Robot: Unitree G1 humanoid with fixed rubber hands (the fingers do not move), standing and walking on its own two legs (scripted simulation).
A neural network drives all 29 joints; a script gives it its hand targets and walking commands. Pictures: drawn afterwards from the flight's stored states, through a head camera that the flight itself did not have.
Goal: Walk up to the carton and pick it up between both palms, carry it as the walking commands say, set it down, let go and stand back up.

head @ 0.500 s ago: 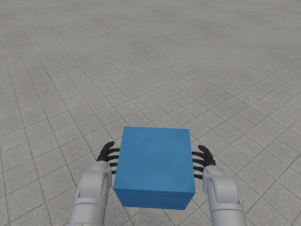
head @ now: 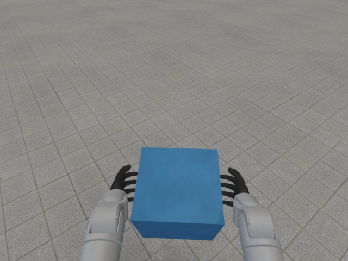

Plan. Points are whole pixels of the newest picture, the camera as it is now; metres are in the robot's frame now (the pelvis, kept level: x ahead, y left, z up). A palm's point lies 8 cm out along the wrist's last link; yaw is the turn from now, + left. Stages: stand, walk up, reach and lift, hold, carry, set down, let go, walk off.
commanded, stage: carry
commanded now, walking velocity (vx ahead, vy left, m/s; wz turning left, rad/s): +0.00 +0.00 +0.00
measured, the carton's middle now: (178, 195) +0.32 -0.01 -0.04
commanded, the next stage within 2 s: hold in 0.62 s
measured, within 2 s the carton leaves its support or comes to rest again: neither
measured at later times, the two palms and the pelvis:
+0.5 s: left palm (121, 196) +0.27 +0.13 +0.03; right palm (243, 199) +0.27 -0.16 +0.03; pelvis +0.00 -0.01 +0.00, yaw +0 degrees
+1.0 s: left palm (108, 180) +0.30 +0.16 +0.06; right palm (229, 192) +0.28 -0.12 +0.05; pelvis +0.02 +0.03 +0.01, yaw -11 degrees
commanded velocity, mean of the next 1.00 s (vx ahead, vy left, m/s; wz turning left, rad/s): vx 0.00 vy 0.00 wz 0.00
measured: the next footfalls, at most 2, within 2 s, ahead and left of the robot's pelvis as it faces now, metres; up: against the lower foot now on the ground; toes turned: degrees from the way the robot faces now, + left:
none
